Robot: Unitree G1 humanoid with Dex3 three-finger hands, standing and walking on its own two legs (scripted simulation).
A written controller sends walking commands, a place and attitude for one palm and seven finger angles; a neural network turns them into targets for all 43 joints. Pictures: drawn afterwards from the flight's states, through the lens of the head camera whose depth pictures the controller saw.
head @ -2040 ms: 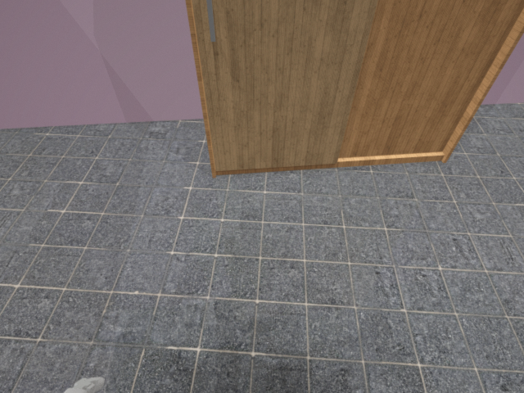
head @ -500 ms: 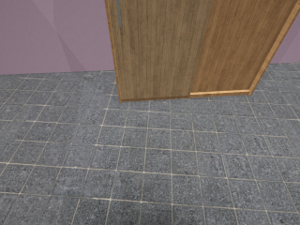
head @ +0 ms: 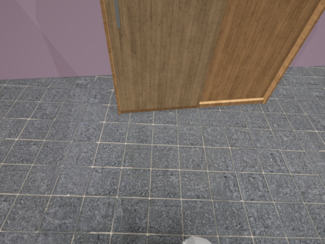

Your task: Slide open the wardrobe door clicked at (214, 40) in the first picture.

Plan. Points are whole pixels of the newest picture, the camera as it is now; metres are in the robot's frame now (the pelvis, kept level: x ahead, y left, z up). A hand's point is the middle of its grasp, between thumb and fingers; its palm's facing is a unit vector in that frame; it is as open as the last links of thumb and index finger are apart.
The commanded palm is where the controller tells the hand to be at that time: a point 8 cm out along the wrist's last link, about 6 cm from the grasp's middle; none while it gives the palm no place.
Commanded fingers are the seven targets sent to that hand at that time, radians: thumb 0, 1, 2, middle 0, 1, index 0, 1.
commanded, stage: walk to a spot facing it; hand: left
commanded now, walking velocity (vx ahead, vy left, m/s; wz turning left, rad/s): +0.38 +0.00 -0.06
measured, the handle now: (116, 2) +1.16 +0.28 +0.10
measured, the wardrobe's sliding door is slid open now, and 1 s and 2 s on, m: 0.00 0.00 0.00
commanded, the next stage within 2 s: take the last steps up to it in 0.72 s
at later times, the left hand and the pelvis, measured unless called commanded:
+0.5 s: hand (114, 217) +0.23 +0.15 -0.17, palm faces +0.09 -0.98 -0.17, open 7.2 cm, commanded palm none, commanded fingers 0.00 0.90 0.90 -0.20 -0.30 -0.20 -0.30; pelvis +0.20 -0.04 +0.00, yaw +3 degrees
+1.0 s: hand (106, 163) +0.40 +0.21 -0.17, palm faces +0.12 -0.98 -0.15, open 7.3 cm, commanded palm none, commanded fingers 0.00 0.90 0.90 -0.20 -0.30 -0.20 -0.30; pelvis +0.39 +0.03 +0.01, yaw +4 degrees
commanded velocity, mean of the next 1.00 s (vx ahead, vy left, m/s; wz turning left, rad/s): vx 0.32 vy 0.00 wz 0.07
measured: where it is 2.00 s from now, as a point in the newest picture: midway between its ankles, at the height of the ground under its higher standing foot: (150, 166)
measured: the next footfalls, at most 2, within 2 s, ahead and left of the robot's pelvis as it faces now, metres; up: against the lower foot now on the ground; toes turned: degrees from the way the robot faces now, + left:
right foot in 0.18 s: +0.25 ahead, -0.13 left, +0.00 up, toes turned -8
left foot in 0.64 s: +0.38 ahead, +0.10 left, +0.00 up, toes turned +15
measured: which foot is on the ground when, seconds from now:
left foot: down 0.00-0.18, up 0.20-0.62, down 0.64-1.00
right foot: up 0.00-0.16, down 0.18-0.66, up 0.68-1.00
